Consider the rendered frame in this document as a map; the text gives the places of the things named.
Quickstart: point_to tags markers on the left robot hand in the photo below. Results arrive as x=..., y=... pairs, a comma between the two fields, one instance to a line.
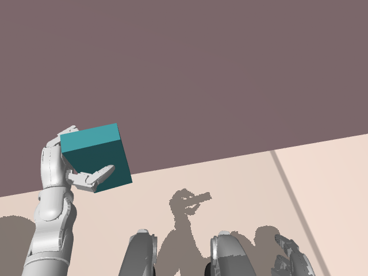
x=57, y=171

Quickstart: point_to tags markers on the carton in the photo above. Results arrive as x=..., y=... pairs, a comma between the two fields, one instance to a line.
x=92, y=149

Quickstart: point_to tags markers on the left robot arm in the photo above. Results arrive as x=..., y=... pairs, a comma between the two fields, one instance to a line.
x=51, y=246

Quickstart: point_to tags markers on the right robot hand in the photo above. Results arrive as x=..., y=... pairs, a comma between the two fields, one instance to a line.
x=298, y=265

